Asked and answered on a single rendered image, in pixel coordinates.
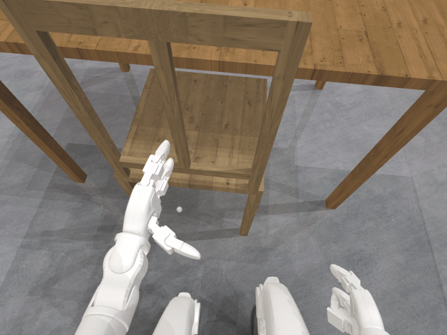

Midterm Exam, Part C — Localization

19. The robot left hand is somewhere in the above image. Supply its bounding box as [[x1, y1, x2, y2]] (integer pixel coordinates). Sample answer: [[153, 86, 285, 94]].
[[122, 140, 200, 260]]

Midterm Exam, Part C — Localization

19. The robot right shin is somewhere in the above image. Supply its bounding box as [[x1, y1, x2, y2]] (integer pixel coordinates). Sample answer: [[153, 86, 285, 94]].
[[257, 277, 279, 335]]

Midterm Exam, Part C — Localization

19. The robot right hand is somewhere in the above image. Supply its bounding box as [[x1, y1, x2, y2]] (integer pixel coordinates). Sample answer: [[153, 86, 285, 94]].
[[327, 264, 385, 335]]

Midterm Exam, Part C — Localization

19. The chair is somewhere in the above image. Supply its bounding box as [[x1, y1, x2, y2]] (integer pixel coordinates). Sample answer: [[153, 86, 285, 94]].
[[0, 0, 313, 236]]

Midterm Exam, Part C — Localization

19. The left robot forearm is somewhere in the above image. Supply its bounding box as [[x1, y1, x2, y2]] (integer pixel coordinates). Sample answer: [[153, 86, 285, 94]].
[[75, 232, 151, 335]]

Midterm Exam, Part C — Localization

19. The right robot thigh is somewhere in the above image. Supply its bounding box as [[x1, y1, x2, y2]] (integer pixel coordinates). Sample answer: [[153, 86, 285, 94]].
[[256, 283, 310, 335]]

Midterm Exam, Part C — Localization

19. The table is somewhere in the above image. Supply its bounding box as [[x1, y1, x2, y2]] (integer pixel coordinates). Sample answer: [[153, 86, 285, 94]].
[[0, 0, 447, 209]]

